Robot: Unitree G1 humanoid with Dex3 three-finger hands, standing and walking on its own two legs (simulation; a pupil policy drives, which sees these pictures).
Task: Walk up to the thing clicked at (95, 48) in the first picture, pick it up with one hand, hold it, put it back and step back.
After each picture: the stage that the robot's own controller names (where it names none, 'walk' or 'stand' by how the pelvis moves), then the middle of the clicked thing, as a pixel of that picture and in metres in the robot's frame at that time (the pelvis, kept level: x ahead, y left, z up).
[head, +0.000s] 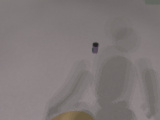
stand; (95, 48) +1.29 -0.16 -0.72
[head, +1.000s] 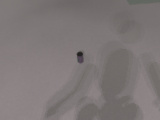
walk; (80, 57) +1.17 +0.12 -0.70
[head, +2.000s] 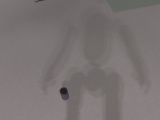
walk; (64, 93) +0.68 +0.22 -0.71
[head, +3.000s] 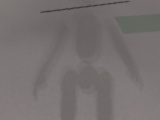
walk; out of the picture +0.44 +0.13 -0.70
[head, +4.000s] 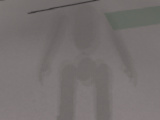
stand; out of the picture +0.38 +0.18 -0.72
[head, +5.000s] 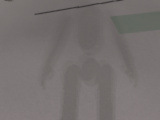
stand; out of the picture +0.37 +0.16 -0.72
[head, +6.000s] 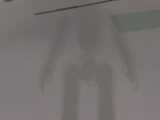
stand; out of the picture +0.38 +0.17 -0.72
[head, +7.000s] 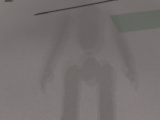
stand; out of the picture +0.38 +0.17 -0.73
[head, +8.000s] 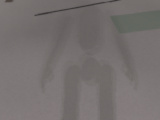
go down; out of the picture +0.37 +0.17 -0.73
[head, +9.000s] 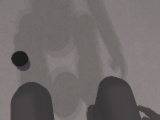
go down; (21, 61) +0.44 +0.21 -0.33
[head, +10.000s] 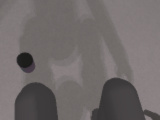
approach; (26, 63) +0.44 +0.21 -0.30
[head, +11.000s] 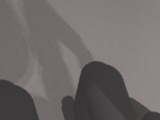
close in; out of the picture +0.43 +0.26 -0.22
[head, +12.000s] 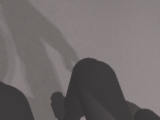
close; out of the picture +0.42 +0.27 -0.22
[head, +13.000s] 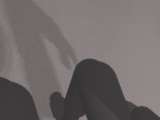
lift; out of the picture +0.41 +0.25 -0.23
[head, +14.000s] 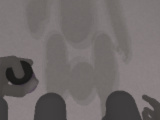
lift; (23, 78) +0.34 +0.20 -0.04
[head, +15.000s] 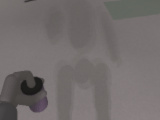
hold; (35, 95) +0.32 +0.17 +0.00
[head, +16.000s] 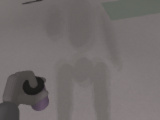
hold; (36, 94) +0.32 +0.17 -0.01
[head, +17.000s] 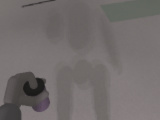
crouch; (37, 95) +0.32 +0.17 -0.01
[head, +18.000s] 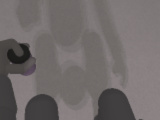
crouch; (23, 61) +0.42 +0.19 -0.09
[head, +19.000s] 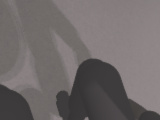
lower; out of the picture +0.43 +0.27 -0.23
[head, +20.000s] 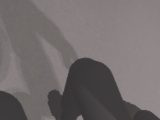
lower; out of the picture +0.44 +0.29 -0.23
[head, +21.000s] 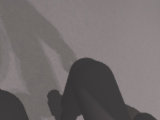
lower; out of the picture +0.45 +0.28 -0.23
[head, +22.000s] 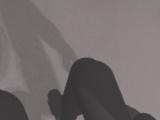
lower; out of the picture +0.45 +0.28 -0.23
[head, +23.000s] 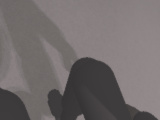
loosen; out of the picture +0.44 +0.26 -0.23
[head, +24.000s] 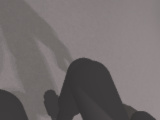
withdraw; out of the picture +0.44 +0.26 -0.24
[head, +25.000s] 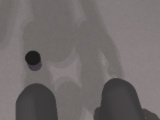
walk; (34, 61) +0.47 +0.20 -0.31
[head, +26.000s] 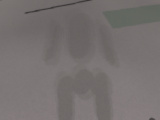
stand; out of the picture +0.40 +0.14 -0.65
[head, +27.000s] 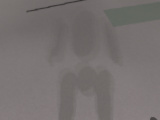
stand; out of the picture +0.41 +0.16 -0.67
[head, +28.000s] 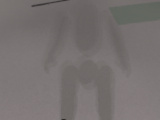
stand; out of the picture +0.41 +0.15 -0.68
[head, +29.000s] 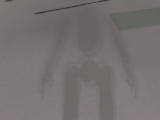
walk; out of the picture +0.42 +0.15 -0.72
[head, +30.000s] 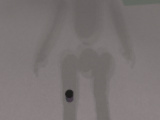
walk; (69, 96) +0.54 +0.10 -0.71
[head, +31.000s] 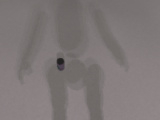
walk; (60, 64) +0.80 +0.16 -0.70
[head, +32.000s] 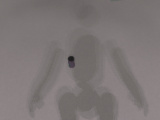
stand; (71, 62) +1.04 +0.15 -0.70
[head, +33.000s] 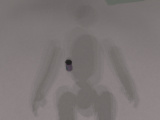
stand; (68, 65) +1.03 +0.15 -0.72
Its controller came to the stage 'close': yes
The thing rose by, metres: 0.71
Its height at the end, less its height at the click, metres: +0.00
